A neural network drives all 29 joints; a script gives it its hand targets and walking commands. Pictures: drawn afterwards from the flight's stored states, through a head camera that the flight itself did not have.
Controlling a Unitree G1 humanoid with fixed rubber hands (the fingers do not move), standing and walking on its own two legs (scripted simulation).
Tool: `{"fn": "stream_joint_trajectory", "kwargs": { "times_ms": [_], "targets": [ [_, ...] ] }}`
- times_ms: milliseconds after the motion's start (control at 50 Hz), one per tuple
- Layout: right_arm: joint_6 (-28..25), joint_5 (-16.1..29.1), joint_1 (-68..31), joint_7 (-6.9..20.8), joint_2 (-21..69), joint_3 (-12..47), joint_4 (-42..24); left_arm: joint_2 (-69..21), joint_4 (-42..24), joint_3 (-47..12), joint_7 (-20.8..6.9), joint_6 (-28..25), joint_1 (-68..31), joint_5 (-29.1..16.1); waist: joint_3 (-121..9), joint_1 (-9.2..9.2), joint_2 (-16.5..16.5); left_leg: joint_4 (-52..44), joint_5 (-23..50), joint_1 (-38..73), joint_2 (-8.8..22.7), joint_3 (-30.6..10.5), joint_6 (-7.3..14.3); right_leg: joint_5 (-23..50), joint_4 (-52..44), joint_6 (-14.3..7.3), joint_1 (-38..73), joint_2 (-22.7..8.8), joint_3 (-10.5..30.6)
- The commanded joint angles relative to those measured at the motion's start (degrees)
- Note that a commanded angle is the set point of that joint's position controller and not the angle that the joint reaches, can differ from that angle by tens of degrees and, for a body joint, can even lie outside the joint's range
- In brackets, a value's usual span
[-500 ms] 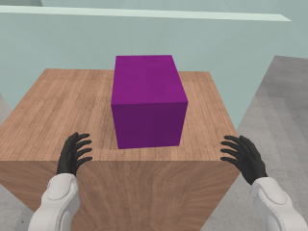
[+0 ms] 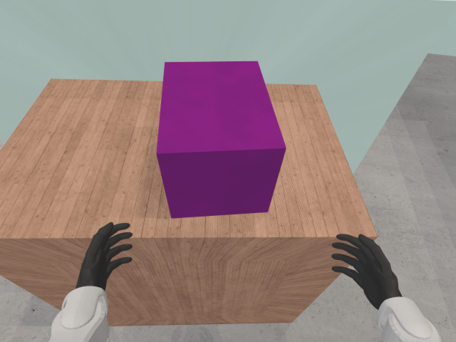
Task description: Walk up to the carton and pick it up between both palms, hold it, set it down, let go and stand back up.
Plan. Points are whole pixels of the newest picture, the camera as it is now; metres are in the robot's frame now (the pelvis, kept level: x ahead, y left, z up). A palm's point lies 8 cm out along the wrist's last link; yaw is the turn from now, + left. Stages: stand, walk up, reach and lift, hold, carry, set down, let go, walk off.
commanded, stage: set down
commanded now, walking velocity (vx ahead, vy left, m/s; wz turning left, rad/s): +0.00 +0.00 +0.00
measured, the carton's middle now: (216, 136) +0.50 +0.04 +0.08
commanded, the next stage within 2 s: let go in 1.56 s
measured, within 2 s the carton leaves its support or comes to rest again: neither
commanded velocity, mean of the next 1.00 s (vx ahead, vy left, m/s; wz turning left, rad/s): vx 0.00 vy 0.00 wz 0.00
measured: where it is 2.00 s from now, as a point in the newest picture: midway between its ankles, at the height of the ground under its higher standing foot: outside the picture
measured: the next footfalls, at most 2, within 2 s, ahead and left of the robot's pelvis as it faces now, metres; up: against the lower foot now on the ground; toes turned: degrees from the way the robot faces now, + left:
none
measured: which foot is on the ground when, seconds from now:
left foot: down 0.00-1.00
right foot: down 0.00-1.00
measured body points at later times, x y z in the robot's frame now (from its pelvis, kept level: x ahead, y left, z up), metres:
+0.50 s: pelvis +0.01 +0.00 +0.00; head +0.04 +0.01 +0.45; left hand +0.22 +0.23 +0.01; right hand +0.20 -0.24 +0.00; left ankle +0.02 +0.15 -0.75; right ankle +0.02 -0.09 -0.75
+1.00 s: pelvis +0.02 +0.01 +0.00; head +0.06 +0.02 +0.45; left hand +0.20 +0.25 -0.06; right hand +0.18 -0.23 -0.06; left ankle +0.02 +0.15 -0.75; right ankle +0.02 -0.09 -0.75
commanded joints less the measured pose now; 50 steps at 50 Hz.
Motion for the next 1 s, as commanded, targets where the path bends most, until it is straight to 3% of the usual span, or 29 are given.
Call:
{"fn": "stream_joint_trajectory", "kwargs": {
  "times_ms": [0, 20, 80, 120, 200, 220, 240, 260, 300, 320, 340, 400, 460, 480, 500, 520, 540, 560, 580, 620, 660, 700, 720, 740, 760, 860, 880, 920, 980],
  "targets": [
    [-5.72, -4.95, 3.06, 0.39, -8.23, -4.42, -9.11, 4.44, -0.73, 1.19, -1.26, -5.89, 5.10, 0.54, -7.65, 0.53, -3.74, -0.36, 5.64, 14.40, -3.91, 2.15, -0.06, 3.61, -5.98, 1.47, 1.98, -1.62, 1.49],
    [-5.67, -5.89, 3.56, 0.24, -7.44, -4.02, -6.63, 4.76, 2.99, 0.84, -1.94, -5.91, 5.27, 0.77, -5.59, -0.17, -4.18, -0.68, 4.38, 14.14, -4.18, 2.41, 0.29, 2.87, -6.60, 1.63, 1.36, -1.88, 1.46],
    [-7.97, -4.73, 5.72, 0.43, -8.00, -4.19, -10.55, 5.45, -1.67, 1.44, -1.36, -9.14, 6.92, 0.47, -10.67, 0.77, -3.53, -0.03, 7.36, 13.92, -4.21, 2.42, -0.17, 8.91, -5.13, 2.00, 4.78, -2.01, 1.83],
    [-7.27, -6.80, 5.81, 0.14, -5.77, -3.10, -3.86, 5.45, 5.76, 1.28, -2.72, -8.83, 5.62, 1.33, -7.49, -0.13, -3.99, -0.17, 4.66, 14.13, -4.46, 2.89, 0.44, 6.43, -6.25, 2.07, 3.27, -2.30, 2.28],
    [-8.60, -6.49, 6.37, 0.32, -6.28, -2.01, -5.42, 6.04, 8.25, 3.30, -3.44, -10.31, 8.56, 1.69, -7.58, 1.71, -4.39, -0.82, 6.92, 13.69, -4.52, 2.96, 0.54, 9.57, -5.94, 2.23, 4.77, -2.23, 1.68],
    [-8.54, -6.92, 5.90, 0.38, -5.48, -1.98, -2.03, 6.03, 11.13, 2.89, -3.61, -10.26, 7.59, 2.02, -5.67, 1.25, -3.48, -0.75, 5.63, 13.00, -4.31, 2.92, 0.49, 8.33, -6.35, 2.14, 3.79, -2.32, 1.96],
    [-9.32, -6.08, 6.12, 0.60, -5.38, -2.31, -4.22, 6.30, 7.45, 2.70, -3.21, -10.96, 7.81, 1.50, -9.20, 1.51, -2.25, -0.38, 6.69, 13.68, -4.32, 2.85, 0.22, 7.99, -6.14, 1.84, 4.69, -1.99, 1.50],
    [-9.07, -7.55, 5.65, 0.54, -5.92, -2.87, -0.82, 5.87, 11.50, 1.91, -3.67, -10.35, 7.14, 2.22, -6.99, 0.65, -2.00, -0.63, 5.32, 13.44, -4.24, 2.96, -0.05, 6.00, -6.49, 1.60, 3.72, -1.67, 0.92],
    [-8.92, -8.48, 5.94, 0.48, -4.98, -2.34, 2.29, 6.02, 15.87, 2.58, -4.41, -10.05, 7.35, 2.53, -3.66, 0.56, -3.37, -1.13, 3.24, 12.75, -4.52, 3.13, 0.78, 3.90, -7.63, 1.64, 3.50, -2.43, 1.62],
    [-9.54, -7.70, 5.93, 0.79, -5.81, -2.86, -1.08, 6.63, 10.73, 2.86, -3.84, -10.95, 7.25, 1.96, -7.06, 1.62, -2.37, -1.02, 5.04, 13.49, -4.41, 3.35, 0.36, 4.23, -7.15, 1.60, 4.53, -1.92, 0.89],
    [-9.80, -7.68, 4.59, 0.94, -6.09, -3.07, -1.28, 6.59, 12.82, 2.37, -4.09, -10.87, 6.12, 1.78, -6.44, 1.25, -4.32, -0.75, 4.33, 13.15, -4.29, 3.15, 1.07, 2.91, -7.17, 1.94, 2.96, -1.95, 0.87],
    [-9.51, -9.47, 3.02, 0.44, -4.24, -2.31, 1.28, 6.77, 17.82, 2.48, -4.81, -10.28, 4.00, 1.75, -3.36, 1.40, -3.93, -1.34, 0.61, 11.87, -4.31, 3.55, 1.54, -3.63, -8.33, 2.01, 1.33, -2.72, 1.44],
    [-10.07, -9.38, 3.71, -0.18, -3.14, -1.10, 0.02, 8.18, 17.13, 3.76, -5.33, -11.07, 4.26, 0.97, -3.71, 2.18, -5.42, -0.79, 1.89, 10.96, -4.76, 3.98, 1.53, -0.81, -8.15, 2.70, 2.52, -3.37, 2.06],
    [-9.73, -10.08, 3.59, -0.34, -2.25, -0.94, 3.00, 9.58, 20.03, 4.43, -5.55, -11.34, 3.30, 0.92, -3.41, 2.42, -5.45, -1.04, 0.64, 9.65, -4.83, 4.36, 1.72, -2.25, -8.38, 2.84, 2.52, -3.69, 2.65],
    [-10.44, -9.83, 4.32, -0.21, -1.97, -1.19, 0.66, 9.61, 16.42, 3.65, -5.12, -12.79, 3.06, 0.35, -5.71, 2.70, -4.69, -0.69, 1.29, 10.49, -4.79, 4.34, 1.54, -1.62, -7.86, 2.75, 3.15, -3.48, 2.60],
    [-10.28, -10.45, 3.71, -0.27, -1.20, -1.18, 2.89, 9.87, 15.87, 3.27, -4.98, -13.29, 1.99, 0.10, -6.20, 2.36, -3.47, -0.80, 1.28, 10.51, -4.33, 4.21, 1.22, -1.32, -7.44, 2.88, 2.34, -3.17, 2.05],
    [-10.34, -11.69, 3.04, -0.55, 0.02, -0.68, 5.26, 10.54, 18.88, 3.01, -5.24, -13.72, 0.48, -0.03, -4.73, 2.07, -3.68, -0.67, 0.22, 10.02, -4.36, 4.41, 1.27, -2.22, -7.62, 2.71, 1.64, -3.06, 2.39],
    [-10.92, -11.18, 3.13, -0.21, 0.43, -0.81, 4.38, 11.35, 15.45, 3.03, -4.65, -15.13, -0.32, 0.11, -7.91, 2.33, -2.02, -0.34, 1.33, 11.02, -4.15, 3.97, 1.04, -1.24, -6.82, 2.52, 2.45, -3.27, 2.49],
    [-11.18, -11.96, 3.03, -0.18, 0.32, -0.92, 7.19, 10.92, 17.52, 2.58, -4.64, -15.43, -0.17, 0.25, -6.65, 1.87, -1.38, -0.55, 1.58, 11.36, -3.92, 4.07, 0.72, -0.77, -6.80, 2.29, 2.05, -2.82, 1.97],
    [-12.61, -10.80, 2.62, 0.21, 0.82, -0.56, 6.21, 10.00, 16.22, 2.34, -4.36, -16.40, -0.07, 0.62, -6.45, 2.01, -0.44, -0.21, 2.03, 11.52, -3.76, 3.59, 0.67, -1.38, -7.07, 2.15, 1.25, -2.74, 1.89],
    [-12.66, -12.37, 3.28, 0.04, 1.68, 0.38, 11.68, 9.90, 24.01, 2.57, -5.33, -15.81, 0.60, 1.68, -3.71, 1.26, -1.48, -0.24, -0.19, 10.91, -4.07, 3.88, 1.07, -3.70, -8.05, 2.33, 0.69, -3.52, 2.48],
    [-13.07, -13.84, 1.95, -0.62, 2.31, 0.31, 12.26, 10.21, 27.74, 2.74, -6.46, -15.43, -0.75, 1.47, -3.32, 1.28, -2.89, -0.56, -1.27, 10.20, -4.05, 4.04, 1.70, -4.63, -8.43, 2.43, 1.81, -3.39, 2.07],
    [-14.09, -13.10, 1.81, -0.58, 2.68, 0.35, 10.46, 11.54, 24.37, 3.11, -5.93, -16.37, -1.40, 0.94, -6.19, 1.69, -1.93, -0.29, -0.10, 9.92, -4.08, 4.21, 1.30, -3.91, -7.83, 2.54, 2.30, -3.75, 2.05],
    [-14.31, -14.64, -0.47, -0.73, 3.32, 0.12, 13.91, 10.95, 28.63, 2.31, -6.24, -16.13, -2.57, 1.38, -3.21, 1.31, -0.39, -0.60, -2.45, 9.35, -3.99, 4.46, 1.21, -6.10, -8.16, 2.10, 1.32, -3.20, 1.57],
    [-15.44, -13.84, 0.32, -0.49, 2.60, -0.14, 11.21, 11.27, 25.39, 2.75, -5.70, -17.06, -1.53, 0.92, -5.73, 2.40, -0.43, -0.30, -0.28, 10.09, -3.65, 4.16, 1.02, -3.42, -7.32, 1.91, 2.30, -3.06, 1.33],
    [-18.12, -15.14, 1.44, -0.93, 4.63, 1.13, 18.01, 11.29, 29.24, 3.09, -5.90, -19.16, -1.17, 2.31, -6.29, 2.01, 0.01, 1.19, 2.41, 10.61, -3.66, 4.36, 0.47, 2.61, -5.91, 2.18, 3.59, -2.58, 1.20],
    [-18.47, -15.92, 1.16, -1.78, 6.02, 1.77, 20.90, 11.96, 33.14, 3.44, -6.84, -19.13, -2.36, 2.32, -4.86, 1.53, -1.20, 1.64, 0.63, 9.21, -4.13, 4.78, 0.87, 2.23, -6.36, 2.46, 3.60, -3.31, 2.12],
    [-20.76, -15.81, 1.32, -2.48, 6.07, 1.31, 20.89, 12.77, 31.85, 4.18, -7.01, -20.24, -1.57, 2.50, -7.29, 2.17, -0.87, 2.73, 3.13, 9.67, -4.23, 4.93, 0.39, 6.96, -5.27, 2.94, 5.29, -3.31, 1.74],
    [-22.75, -17.19, -0.68, -2.97, 7.11, 1.17, 25.23, 12.26, 35.91, 3.60, -7.76, -20.84, -2.82, 3.01, -5.84, 1.91, 0.73, 2.89, 2.40, 10.75, -4.07, 4.86, 0.22, 4.04, -5.95, 2.51, 3.17, -3.04, 1.06]
  ]
}}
